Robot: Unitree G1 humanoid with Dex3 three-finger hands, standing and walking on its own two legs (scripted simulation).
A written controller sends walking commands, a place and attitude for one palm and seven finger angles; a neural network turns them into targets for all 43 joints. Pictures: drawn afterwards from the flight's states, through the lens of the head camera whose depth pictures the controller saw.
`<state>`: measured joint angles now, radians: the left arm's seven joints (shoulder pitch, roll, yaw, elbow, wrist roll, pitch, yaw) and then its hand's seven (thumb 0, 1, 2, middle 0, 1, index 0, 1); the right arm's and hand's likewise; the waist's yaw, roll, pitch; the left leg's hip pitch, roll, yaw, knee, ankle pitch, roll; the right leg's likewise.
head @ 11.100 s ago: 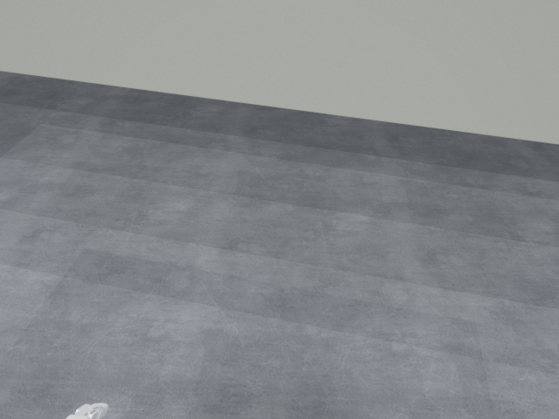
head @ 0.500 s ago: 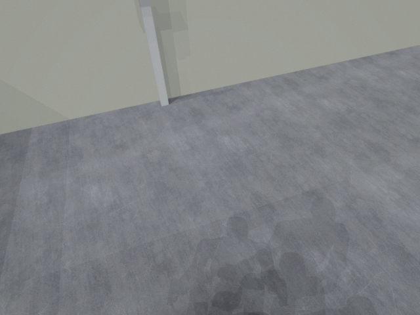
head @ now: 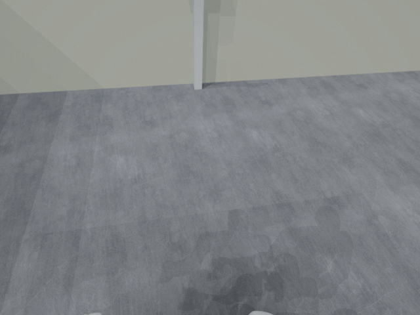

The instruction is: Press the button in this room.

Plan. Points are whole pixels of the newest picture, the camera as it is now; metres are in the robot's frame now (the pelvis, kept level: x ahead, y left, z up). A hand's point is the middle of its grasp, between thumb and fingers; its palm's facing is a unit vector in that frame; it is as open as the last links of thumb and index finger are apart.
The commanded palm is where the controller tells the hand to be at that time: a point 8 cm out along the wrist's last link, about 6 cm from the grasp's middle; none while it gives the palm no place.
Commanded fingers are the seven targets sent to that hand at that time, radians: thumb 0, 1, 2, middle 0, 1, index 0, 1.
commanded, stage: turn or walk to find it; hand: left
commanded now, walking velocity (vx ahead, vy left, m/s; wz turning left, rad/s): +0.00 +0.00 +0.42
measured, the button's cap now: out of the picture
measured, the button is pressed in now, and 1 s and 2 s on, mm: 0 0 0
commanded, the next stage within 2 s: none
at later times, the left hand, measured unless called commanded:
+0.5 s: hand out of the picture -0.02 +0.14 -0.15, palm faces +0.27 -0.92 -0.27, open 7.4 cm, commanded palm none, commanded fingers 0.00 0.90 0.90 -0.20 -0.30 -0.20 -0.30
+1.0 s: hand out of the picture -0.08 +0.20 -0.16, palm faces +0.48 -0.84 -0.26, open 7.4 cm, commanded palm none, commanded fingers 0.00 0.90 0.90 -0.20 -0.30 -0.20 -0.30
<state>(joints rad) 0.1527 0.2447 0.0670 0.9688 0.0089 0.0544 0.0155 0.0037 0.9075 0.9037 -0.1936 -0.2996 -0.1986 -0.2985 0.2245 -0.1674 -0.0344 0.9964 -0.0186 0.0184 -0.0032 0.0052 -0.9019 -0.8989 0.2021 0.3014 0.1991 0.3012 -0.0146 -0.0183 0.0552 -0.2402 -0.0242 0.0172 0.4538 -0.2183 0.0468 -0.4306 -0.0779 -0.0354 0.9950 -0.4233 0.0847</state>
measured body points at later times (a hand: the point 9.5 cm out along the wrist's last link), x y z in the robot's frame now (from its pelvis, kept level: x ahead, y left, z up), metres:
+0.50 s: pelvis -0.03 -0.06 +0.00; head +0.01 -0.08 +0.45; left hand -0.04 +0.19 -0.13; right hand +0.07 -0.31 -0.16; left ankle -0.10 +0.10 -0.66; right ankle -0.01 -0.14 -0.74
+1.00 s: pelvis -0.06 -0.03 +0.00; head -0.04 -0.02 +0.45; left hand -0.11 +0.24 -0.14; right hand +0.13 -0.21 -0.15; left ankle -0.11 +0.08 -0.74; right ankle +0.00 -0.15 -0.70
